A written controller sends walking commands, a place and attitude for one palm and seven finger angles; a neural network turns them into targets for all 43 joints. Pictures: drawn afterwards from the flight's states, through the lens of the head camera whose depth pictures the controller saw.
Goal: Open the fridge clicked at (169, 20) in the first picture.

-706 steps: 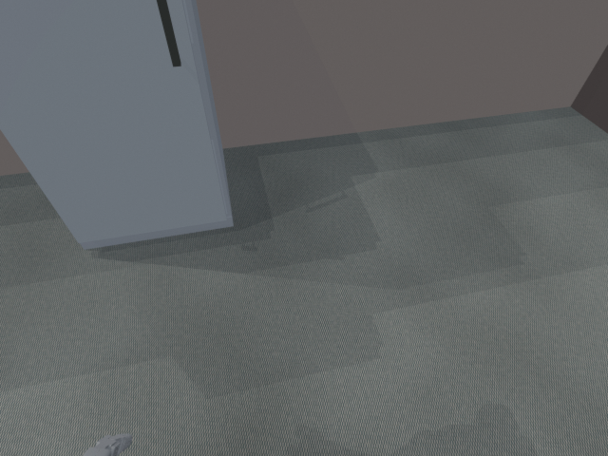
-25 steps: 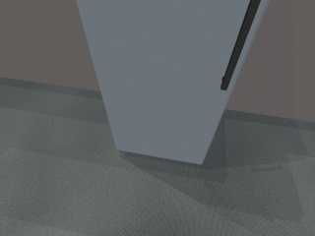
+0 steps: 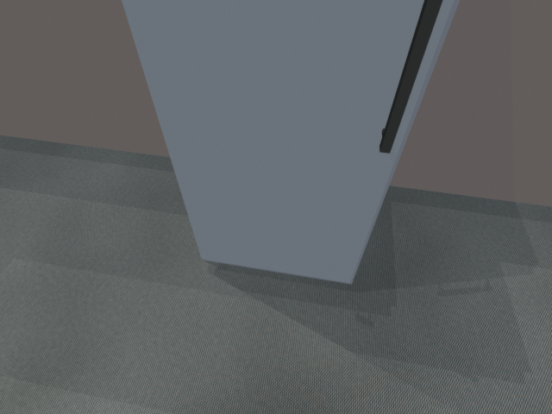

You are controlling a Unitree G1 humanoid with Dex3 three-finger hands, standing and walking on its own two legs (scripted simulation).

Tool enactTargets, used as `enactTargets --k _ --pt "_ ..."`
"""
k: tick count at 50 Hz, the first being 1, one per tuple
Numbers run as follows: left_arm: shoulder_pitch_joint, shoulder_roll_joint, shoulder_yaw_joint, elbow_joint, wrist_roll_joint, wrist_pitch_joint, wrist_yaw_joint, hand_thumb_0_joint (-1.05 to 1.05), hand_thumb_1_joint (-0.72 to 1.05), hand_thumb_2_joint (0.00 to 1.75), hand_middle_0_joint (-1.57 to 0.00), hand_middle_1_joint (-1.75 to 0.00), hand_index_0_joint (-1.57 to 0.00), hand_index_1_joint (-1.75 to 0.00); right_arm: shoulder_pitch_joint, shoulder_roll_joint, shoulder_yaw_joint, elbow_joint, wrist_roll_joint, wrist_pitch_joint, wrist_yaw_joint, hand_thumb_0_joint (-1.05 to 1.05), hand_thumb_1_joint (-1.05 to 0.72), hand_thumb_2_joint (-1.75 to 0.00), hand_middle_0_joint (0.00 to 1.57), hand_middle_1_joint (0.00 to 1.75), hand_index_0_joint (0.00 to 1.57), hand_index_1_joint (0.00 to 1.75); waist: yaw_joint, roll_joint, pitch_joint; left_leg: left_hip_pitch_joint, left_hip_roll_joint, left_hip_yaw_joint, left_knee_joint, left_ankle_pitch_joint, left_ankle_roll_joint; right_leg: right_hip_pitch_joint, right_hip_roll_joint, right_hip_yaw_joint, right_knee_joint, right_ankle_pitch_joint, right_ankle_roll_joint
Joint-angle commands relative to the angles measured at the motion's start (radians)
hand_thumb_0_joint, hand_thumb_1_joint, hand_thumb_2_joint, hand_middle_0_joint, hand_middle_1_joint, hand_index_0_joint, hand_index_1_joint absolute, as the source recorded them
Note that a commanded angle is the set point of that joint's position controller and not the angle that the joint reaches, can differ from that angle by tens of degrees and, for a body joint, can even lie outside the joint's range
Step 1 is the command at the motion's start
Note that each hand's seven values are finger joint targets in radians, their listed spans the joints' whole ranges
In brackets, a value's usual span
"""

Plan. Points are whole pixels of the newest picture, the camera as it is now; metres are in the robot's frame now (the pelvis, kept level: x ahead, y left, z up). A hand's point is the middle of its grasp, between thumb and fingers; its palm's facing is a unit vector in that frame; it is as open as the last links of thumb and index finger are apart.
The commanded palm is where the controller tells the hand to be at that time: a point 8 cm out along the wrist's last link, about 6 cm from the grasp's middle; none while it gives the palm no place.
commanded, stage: look again from close up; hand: right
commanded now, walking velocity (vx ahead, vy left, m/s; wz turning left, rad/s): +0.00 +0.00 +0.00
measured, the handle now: (412, 56) +0.65 -0.20 +0.20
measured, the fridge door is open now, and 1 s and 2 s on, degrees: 0 0 0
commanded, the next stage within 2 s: shuffle to correct the standing spot in 0.02 s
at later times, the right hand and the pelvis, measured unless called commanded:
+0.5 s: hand out of the picture +0.01 -0.18 -0.20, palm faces +0.13 +0.98 -0.17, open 7.3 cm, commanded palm none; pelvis +0.07 -0.01 -0.02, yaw -6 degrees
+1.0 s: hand (379, 332) +0.31 -0.18 -0.19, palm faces +0.13 +0.97 -0.21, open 7.3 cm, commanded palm none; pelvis +0.24 +0.01 -0.03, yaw -8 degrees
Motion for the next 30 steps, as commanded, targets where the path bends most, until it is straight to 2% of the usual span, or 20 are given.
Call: enactTargets --k 1,6,7,9,11,12,16,17,19,20,21,22,23,24,25,26,27,28,29,30 --pt "0.029 0.152 0.028 -0.035 0.003 -0.016 0.012 0.00 0.90 0.90 -0.20 -0.30 -0.20 -0.30 0.029 -0.140 -0.027 -0.035 0.001 -0.013 -0.005 0.00 -0.90 -0.90 0.20 0.30 0.20 0.30 0.003 -0.013 0.000 -0.020 0.074 -0.071 -0.062 0.103 0.040 0.002 -0.129 0.123 -0.089 0.147 0.000" --pt "0.002 0.175 0.029 -0.041 0.003 -0.017 0.010 0.00 0.90 0.90 -0.20 -0.30 -0.20 -0.30 0.006 -0.162 -0.029 -0.037 0.001 -0.014 -0.003 0.00 -0.90 -0.90 0.20 0.30 0.20 0.30 0.002 -0.012 -0.009 -0.011 0.080 -0.070 -0.068 0.117 0.038 0.013 -0.129 0.127 -0.092 0.169 0.000" --pt "0.016 0.139 0.021 -0.033 0.006 -0.015 0.008 0.00 0.90 0.90 -0.20 -0.30 -0.20 -0.30 0.022 -0.126 -0.021 -0.027 0.003 -0.011 -0.003 0.00 -0.90 -0.90 0.20 0.30 0.20 0.30 0.004 -0.002 -0.031 0.000 0.080 -0.062 -0.068 0.091 0.032 0.020 -0.127 0.124 -0.089 0.142 0.003" --pt "0.057 0.098 0.013 -0.020 0.010 -0.002 0.004 0.00 0.90 0.90 -0.20 -0.30 -0.20 -0.30 0.057 -0.088 -0.013 -0.017 -0.001 0.001 -0.003 0.00 -0.90 -0.90 0.20 0.30 0.20 0.30 0.005 0.004 -0.029 -0.015 0.073 -0.047 -0.039 -0.053 0.030 0.002 -0.116 0.117 -0.074 -0.021 0.003" --pt "0.057 0.105 0.020 -0.025 0.017 0.007 0.000 0.00 0.90 0.90 -0.20 -0.30 -0.20 -0.30 0.061 -0.100 -0.020 -0.023 -0.006 0.010 0.004 0.00 -0.90 -0.90 0.20 0.30 0.20 0.30 0.003 0.001 0.037 -0.065 0.070 -0.050 -0.035 -0.218 0.037 -0.066 -0.110 0.133 -0.086 -0.230 -0.008" --pt "0.059 0.108 0.021 -0.030 0.018 0.008 -0.001 0.00 0.90 0.90 -0.20 -0.30 -0.20 -0.30 0.062 -0.103 -0.024 -0.027 -0.008 0.011 0.007 0.00 -0.90 -0.90 0.20 0.30 0.20 0.30 0.002 -0.002 0.065 -0.080 0.065 -0.053 -0.026 -0.253 0.041 -0.101 -0.109 0.147 -0.089 -0.281 -0.014" --pt "0.068 0.103 0.025 -0.051 0.017 0.003 -0.002 0.00 0.90 0.90 -0.20 -0.30 -0.20 -0.30 0.100 -0.105 -0.035 -0.037 -0.010 0.006 0.016 0.00 -0.90 -0.90 0.20 0.30 0.20 0.30 -0.011 -0.002 0.111 -0.075 0.075 -0.048 0.008 -0.268 0.056 -0.180 -0.104 0.162 -0.032 -0.291 -0.034" --pt "0.071 0.094 0.025 -0.054 0.016 -0.001 -0.002 0.00 0.90 0.90 -0.20 -0.30 -0.20 -0.30 0.116 -0.104 -0.039 -0.034 -0.009 0.003 0.016 0.00 -0.90 -0.90 0.20 0.30 0.20 0.30 -0.014 0.009 0.113 -0.055 0.085 -0.059 0.005 -0.261 0.065 -0.205 -0.091 0.147 0.009 -0.251 -0.033" --pt "0.069 0.069 0.020 -0.071 0.013 -0.008 -0.003 0.00 0.90 0.90 -0.20 -0.30 -0.20 -0.30 0.169 -0.125 -0.049 -0.023 -0.007 -0.004 0.010 0.00 -0.90 -0.90 0.20 0.30 0.20 0.30 -0.033 0.100 0.092 0.060 0.138 -0.112 -0.024 -0.211 0.099 -0.292 -0.047 0.065 0.160 -0.123 -0.019" --pt "0.055 0.050 0.020 -0.086 0.014 -0.010 -0.003 0.00 0.90 0.90 -0.20 -0.30 -0.20 -0.30 0.209 -0.137 -0.059 -0.015 -0.006 -0.008 0.005 0.00 -0.90 -0.90 0.20 0.30 0.20 0.30 -0.042 0.155 0.086 0.114 0.202 -0.176 -0.056 -0.172 0.130 -0.353 -0.029 0.012 0.262 -0.112 -0.007" --pt "0.041 0.042 0.024 -0.100 0.015 -0.012 -0.005 0.00 0.90 0.90 -0.20 -0.30 -0.20 -0.30 0.238 -0.149 -0.067 -0.011 -0.007 -0.014 0.000 0.00 -0.90 -0.90 0.20 0.30 0.20 0.30 -0.045 0.196 0.076 0.152 0.266 -0.230 -0.078 -0.107 0.167 -0.396 -0.033 -0.018 0.344 -0.170 0.001" --pt "0.016 0.045 0.027 -0.115 0.015 -0.015 -0.007 0.00 0.90 0.90 -0.20 -0.30 -0.20 -0.30 0.252 -0.147 -0.069 -0.010 -0.009 -0.021 -0.002 0.00 -0.90 -0.90 0.20 0.30 0.20 0.30 -0.052 0.200 0.089 0.169 0.299 -0.245 -0.082 -0.022 0.198 -0.434 -0.051 -0.018 0.400 -0.253 0.005" --pt "0.009 0.040 0.032 -0.123 0.012 -0.018 -0.009 0.00 0.90 0.90 -0.20 -0.30 -0.20 -0.30 0.247 -0.139 -0.071 -0.010 -0.014 -0.026 -0.004 0.00 -0.90 -0.90 0.20 0.30 0.20 0.30 -0.044 0.175 0.101 0.160 0.317 -0.231 -0.064 0.046 0.212 -0.433 -0.071 -0.016 0.396 -0.287 0.005" --pt "0.026 0.031 0.033 -0.119 0.009 -0.021 -0.012 0.00 0.90 0.90 -0.20 -0.30 -0.20 -0.30 0.231 -0.133 -0.071 -0.014 -0.018 -0.026 -0.005 0.00 -0.90 -0.90 0.20 0.30 0.20 0.30 -0.030 0.129 0.097 0.144 0.306 -0.178 -0.020 0.109 0.205 -0.390 -0.075 -0.023 0.349 -0.290 0.001" --pt "0.095 0.017 0.032 -0.100 0.008 -0.026 -0.013 0.00 0.90 0.90 -0.20 -0.30 -0.20 -0.30 0.188 -0.123 -0.071 -0.026 -0.017 -0.025 -0.005 0.00 -0.90 -0.90 0.20 0.30 0.20 0.30 0.016 0.100 0.079 0.067 0.274 -0.098 0.071 0.160 0.173 -0.252 -0.076 -0.025 0.221 -0.238 -0.006" --pt "0.251 0.033 0.037 -0.051 0.012 -0.035 -0.011 0.00 0.90 0.90 -0.20 -0.30 -0.20 -0.30 0.133 -0.099 -0.065 -0.041 -0.008 -0.022 -0.001 0.00 -0.90 -0.90 0.20 0.30 0.20 0.30 0.093 -0.019 0.020 -0.094 0.166 0.036 0.292 0.218 0.105 0.026 -0.069 0.012 0.050 -0.044 -0.033" --pt "0.434 0.142 0.063 0.007 0.026 -0.044 0.007 0.00 0.90 0.90 -0.20 -0.30 -0.20 -0.30 0.104 -0.024 -0.052 -0.080 0.006 -0.022 0.008 0.00 -0.90 -0.90 0.20 0.30 0.20 0.30 0.142 -0.335 -0.025 -0.378 0.001 0.158 0.632 -0.054 0.016 0.247 -0.295 0.382 -0.038 0.273 -0.115" --pt "0.519 0.146 0.057 0.048 0.020 -0.035 0.029 0.00 0.90 0.90 -0.20 -0.30 -0.20 -0.30 0.035 -0.026 -0.041 -0.119 0.004 -0.027 0.002 0.00 -0.90 -0.90 0.20 0.30 0.20 0.30 0.150 -0.323 -0.017 -0.552 -0.043 0.058 0.798 -0.376 0.020 0.356 -0.395 0.494 -0.055 0.730 -0.151" --pt "0.490 0.119 0.045 0.050 0.018 -0.032 0.035 0.00 0.90 0.90 -0.20 -0.30 -0.20 -0.30 0.014 -0.058 -0.056 -0.108 0.002 -0.025 -0.005 0.00 -0.90 -0.90 0.20 0.30 0.20 0.30 0.127 -0.247 0.004 -0.552 0.006 -0.012 0.867 -0.332 0.039 0.306 -0.397 0.401 -0.006 0.844 -0.154" --pt "0.442 0.087 0.037 0.028 0.020 -0.037 0.040 0.00 0.90 0.90 -0.20 -0.30 -0.20 -0.30 -0.004 -0.040 -0.057 -0.097 0.000 -0.022 -0.003 0.00 -0.90 -0.90 0.20 0.30 0.20 0.30 0.113 -0.129 0.066 -0.551 0.036 -0.018 0.895 -0.278 0.039 0.215 -0.405 0.372 -0.011 0.863 -0.162"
